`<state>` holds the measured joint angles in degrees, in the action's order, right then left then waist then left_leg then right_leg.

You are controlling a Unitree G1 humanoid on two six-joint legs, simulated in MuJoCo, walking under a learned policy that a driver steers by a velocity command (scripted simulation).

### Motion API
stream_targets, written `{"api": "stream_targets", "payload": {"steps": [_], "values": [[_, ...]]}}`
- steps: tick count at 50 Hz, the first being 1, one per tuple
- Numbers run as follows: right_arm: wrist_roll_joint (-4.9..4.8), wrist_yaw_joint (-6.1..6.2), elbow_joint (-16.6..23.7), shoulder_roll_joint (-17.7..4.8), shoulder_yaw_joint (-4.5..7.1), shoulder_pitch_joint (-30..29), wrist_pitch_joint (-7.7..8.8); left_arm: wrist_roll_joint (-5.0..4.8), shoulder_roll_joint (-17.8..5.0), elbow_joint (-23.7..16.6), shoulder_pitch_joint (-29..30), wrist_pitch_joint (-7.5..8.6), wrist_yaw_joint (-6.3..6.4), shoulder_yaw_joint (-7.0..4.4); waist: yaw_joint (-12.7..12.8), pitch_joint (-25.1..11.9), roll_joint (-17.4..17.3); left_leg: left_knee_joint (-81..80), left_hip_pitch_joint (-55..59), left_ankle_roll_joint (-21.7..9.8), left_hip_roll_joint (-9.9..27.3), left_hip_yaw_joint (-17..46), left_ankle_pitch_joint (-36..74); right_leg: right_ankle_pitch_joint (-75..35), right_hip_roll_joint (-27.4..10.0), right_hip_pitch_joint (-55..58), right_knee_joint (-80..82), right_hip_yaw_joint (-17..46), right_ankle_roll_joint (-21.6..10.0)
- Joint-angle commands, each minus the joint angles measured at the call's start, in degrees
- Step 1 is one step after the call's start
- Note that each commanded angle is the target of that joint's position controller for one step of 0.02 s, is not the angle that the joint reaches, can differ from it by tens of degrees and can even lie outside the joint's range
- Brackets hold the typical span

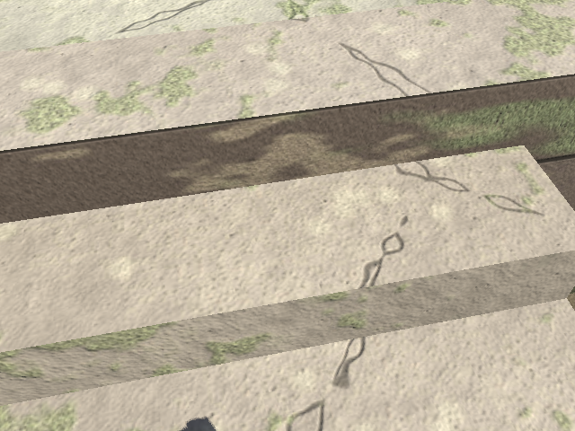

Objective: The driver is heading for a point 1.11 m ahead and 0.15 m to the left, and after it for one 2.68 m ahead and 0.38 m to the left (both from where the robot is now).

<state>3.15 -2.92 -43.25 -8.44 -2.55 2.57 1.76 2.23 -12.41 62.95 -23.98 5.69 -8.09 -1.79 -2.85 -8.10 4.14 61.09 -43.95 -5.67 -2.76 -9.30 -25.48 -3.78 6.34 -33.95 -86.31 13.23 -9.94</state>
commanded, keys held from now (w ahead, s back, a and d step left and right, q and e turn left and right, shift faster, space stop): w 0.20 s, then w+q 0.80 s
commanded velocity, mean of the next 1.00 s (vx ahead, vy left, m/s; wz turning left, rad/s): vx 0.50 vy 0.00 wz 0.28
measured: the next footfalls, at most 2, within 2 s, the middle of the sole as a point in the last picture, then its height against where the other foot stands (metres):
right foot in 0.38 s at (386, 425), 0.18 m higher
left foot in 0.92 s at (218, 258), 0.18 m higher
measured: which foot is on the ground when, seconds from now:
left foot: down 0.00-0.42, up 0.44-0.90, down 0.92-1.00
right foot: up 0.00-0.36, down 0.38-0.98, up 1.00-1.00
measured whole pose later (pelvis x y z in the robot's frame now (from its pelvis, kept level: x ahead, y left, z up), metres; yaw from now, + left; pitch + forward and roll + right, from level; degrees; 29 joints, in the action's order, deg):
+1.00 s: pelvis +0.59 +0.01 +0.31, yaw +20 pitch +7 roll +4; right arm 0.5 -4.7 -44.7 -8.6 -1.9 -4.8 -0.2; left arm 6.1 -7.3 64.0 -24.9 6.8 -6.7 1.6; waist 0.9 -8.5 3.7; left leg 74.9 -54.7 -6.4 -4.8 -8.4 -28.1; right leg 1.8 -11.8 -4.5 -35.2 -11.1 -3.5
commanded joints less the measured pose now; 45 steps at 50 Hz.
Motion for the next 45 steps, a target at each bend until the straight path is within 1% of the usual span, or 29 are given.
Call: {"api": "stream_targets", "payload": {"steps": [1,2,4,6,8,10,12,13,14,15,16,17,19,20,21,22,23,24,25,27,28,30,34,36,39,40,42,43,45], "values": [[-0.45,0.42,-11.8,3.7,0.16,13.4,1.19,0.37,-0.6,-6.9,7.5,-0.71,3.64,0.0,0.1,0.5,-1.2,-34.4,25.2,-12.9,17.2,40.1,1.0,0.7,-3.1,-32.9,-28.9,4.7,-4.8],[-0.97,0.28,-13.1,6.4,-0.59,9.7,1.66,0.59,1.8,-8.1,7.6,-1.89,3.94,0.7,3.1,0.4,-1.1,-36.2,23.6,-10.7,15.1,33.3,5.3,3.2,-3.6,-34.1,-29.7,4.4,-6.0],[0.53,0.01,-16.5,6.2,-0.05,12.4,2.81,0.38,5.0,-10.4,9.4,-3.19,4.15,2.48,5.9,3.5,-2.6,-38.3,24.1,-7.8,11.7,20.7,14.5,6.5,-5.0,-41.2,-32.8,0.3,-6.5],[2.22,-0.94,-15.7,4.0,0.85,9.8,3.48,-0.8,3.6,-12.4,13.4,-3.18,3.74,3.16,7.0,6.0,-1.4,-42.6,17.4,-6.6,9.8,11.2,14.2,10.1,-7.4,-39.2,-25.8,-5.3,-5.7],[4.19,-0.4,-18.9,1.9,0.94,17.6,3.65,-1.09,4.2,-14.4,19.4,-3.02,3.37,4.45,4.7,6.6,-7.9,-45.9,20.2,-7.9,11.0,13.2,13.1,14.9,-8.3,-45.4,-40.3,-9.8,-6.3],[5.75,-0.16,-22.3,2.2,0.24,25.3,3.11,-1.46,4.9,-18.2,27.5,-2.91,4.5,5.89,2.3,8.7,-6.6,-47.1,31.8,-7.8,14.1,16.1,11.2,18.6,-9.2,-58.9,-40.9,-6.9,-8.4],[6.54,-1.08,-24.5,1.0,-0.25,30.7,3.34,-1.12,1.2,-23.4,36.2,-3.43,5.33,6.13,0.9,6.5,-2.6,-49.4,35.7,-6.4,14.1,16.1,10.2,11.2,-13.1,-57.7,-20.5,-10.8,-7.6],[-5.0,2.85,-23.1,-2.7,1.49,28.6,5.8,-1.25,7.8,-30.6,41.7,-2.78,8.01,6.54,2.1,19.4,-7.3,-60.3,21.2,-5.9,15.1,17.8,4.9,24.1,-13.0,-47.4,-23.1,-18.4,2.0],[3.24,-1.53,-24.1,0.5,-0.59,32.1,4.18,-0.8,0.7,-30.5,52.2,-6.16,5.83,7.29,-1.9,2.9,-4.5,-60.7,21.9,-7.2,16.7,15.9,13.0,20.8,-14.6,-36.4,-6.3,-15.3,-2.6],[1.94,-3.55,-23.5,-1.6,0.41,35.1,3.85,0.09,1.8,-31.2,53.2,-7.88,4.58,7.06,-2.1,5.7,-10.4,-61.3,20.8,-8.6,15.9,13.7,21.5,24.6,-12.9,-31.5,-2.2,-18.3,-1.9],[0.48,-4.09,-20.5,-4.0,0.97,29.4,5.08,0.75,3.3,-29.8,49.1,-8.09,3.59,6.98,2.1,4.5,-14.3,-59.2,17.6,-9.0,15.4,11.7,43.5,25.7,-10.0,-19.5,0.6,-21.2,-0.3],[0.09,-4.6,-20.3,-8.1,1.79,30.3,6.19,-0.35,3.3,-28.3,43.8,-8.13,2.42,6.95,4.8,0.2,-15.5,-55.3,20.7,-11.2,17.3,10.6,75.4,20.6,-6.2,-9.9,1.2,-23.9,0.8],[-2.04,-4.64,-19.6,-13.4,3.85,28.8,7.9,-1.06,-1.8,-24.9,33.6,-6.88,2.52,4.73,9.0,-3.1,-16.1,-43.8,37.6,-7.8,17.8,9.0,102.8,24.7,-1.6,-1.6,20.2,-24.5,1.2],[-1.04,-4.89,-20.0,-14.3,5.32,27.2,7.32,0.1,-4.0,-22.6,24.1,-6.32,3.76,3.55,11.1,-8.0,-15.4,-32.1,33.3,-4.9,16.9,10.2,101.1,13.8,-3.4,12.1,25.8,-17.0,-0.9],[2.55,-5.68,-20.2,-6.2,3.36,36.5,7.57,-1.65,-5.1,-18.2,13.1,-5.59,3.85,3.5,9.7,-21.5,0.1,-15.5,10.5,-3.7,12.0,13.8,75.2,8.1,-14.0,38.8,31.8,4.9,-8.7],[1.53,-6.33,-21.0,-1.8,3.01,34.1,6.23,1.93,-7.5,-13.0,-3.2,-6.27,5.11,1.86,14.8,-22.5,8.0,1.7,1.4,-2.7,3.9,18.9,23.6,18.9,-23.0,43.0,51.5,28.5,-11.7],[-1.34,-6.19,-22.3,-1.8,4.49,29.0,4.67,1.95,-10.7,-8.8,-6.7,-5.13,5.71,-0.65,16.1,-10.7,6.1,30.9,-5.4,-2.1,2.4,25.9,26.4,36.9,-26.0,29.5,60.8,36.9,-10.2],[-2.01,-5.21,-22.3,-1.4,5.08,25.9,4.69,-0.25,-10.8,-7.5,-0.6,-3.39,6.27,-0.55,12.6,-3.3,6.0,43.6,-10.3,-1.8,2.7,26.0,29.2,41.8,-25.0,20.2,60.9,30.7,-7.3],[-0.95,-4.29,-21.7,0.9,4.48,24.5,5.15,-1.04,-8.2,-6.5,5.7,-2.8,6.12,-0.24,8.8,-1.2,4.5,56.8,-13.7,-3.5,1.4,24.8,28.5,35.8,-25.1,15.6,60.6,24.5,-8.5],[-1.71,-2.93,-17.3,1.2,3.86,16.0,3.98,0.13,5.4,-4.9,13.6,-3.17,5.06,3.26,3.5,-2.6,-7.4,60.6,-18.5,-8.8,2.5,25.3,29.3,19.2,-25.4,14.3,59.7,11.4,-5.4],[-1.81,-2.96,-16.4,2.8,3.36,15.4,2.72,0.52,8.6,-4.5,16.9,-3.03,5.07,4.02,1.2,-0.8,-7.6,58.3,-19.5,-10.4,3.2,25.4,27.1,14.4,-23.6,12.3,60.9,4.6,-3.5],[-1.52,-3.55,-15.2,2.9,2.72,14.3,1.47,1.52,9.4,-2.9,16.8,-1.41,5.48,3.75,-2.5,1.4,-6.9,57.2,-22.7,-11.6,4.8,22.4,24.6,8.9,-20.6,11.1,62.1,-8.7,-0.9],[-2.52,-5.04,-13.4,1.5,1.61,8.7,1.16,4.48,6.0,-0.5,10.3,-0.53,6.53,3.44,-0.9,5.5,-2.0,73.2,-32.8,-11.8,4.2,17.0,17.5,13.2,-20.4,13.3,71.1,-17.4,-2.9],[-3.09,-2.61,-5.6,1.6,-0.67,-3.7,0.65,6.23,5.3,3.7,2.6,-1.16,5.77,4.33,1.2,7.1,-3.4,71.0,-45.3,-15.0,5.0,17.5,9.8,12.6,-22.7,24.4,74.2,-16.7,-2.2],[-2.91,-1.56,-1.3,-2.1,-1.08,-10.3,0.04,7.85,3.1,4.1,-2.6,-0.18,5.31,4.85,2.7,4.4,-6.1,48.7,-42.8,-13.5,8.3,12.8,20.1,13.8,-20.8,29.0,77.3,-22.3,-0.4],[-2.45,-1.6,-0.3,-2.7,-0.92,-13.1,-0.67,8.04,2.6,4.2,-6.2,-0.06,5.4,4.86,4.9,4.5,-3.0,45.0,-41.3,-12.2,9.1,9.4,21.9,13.0,-20.3,29.3,79.0,-23.6,-1.0],[-1.64,-2.43,3.9,-1.1,-1.69,-23.9,-4.26,4.83,1.1,3.3,-6.3,-0.67,3.24,4.62,5.9,7.6,-1.0,30.7,-26.6,-9.1,9.4,2.4,6.7,4.8,-23.8,20.9,88.6,-25.4,-3.2],[-1.22,-3.26,3.4,0.7,-1.39,-20.4,-4.39,3.1,-1.7,1.4,-3.9,0.43,3.05,4.08,2.6,7.5,0.3,28.4,-16.9,-7.2,7.2,-0.6,5.7,-18.1,-24.0,19.3,85.7,-29.3,-3.1],[-3.0,-4.36,2.8,-0.3,-0.63,-12.9,-4.15,2.23,-10.2,1.3,-5.7,2.65,2.84,2.23,-1.8,4.1,5.0,19.7,-6.1,-6.1,0.2,-2.7,8.9,-67.4,-26.5,28.3,76.5,-31.0,-5.1]]}}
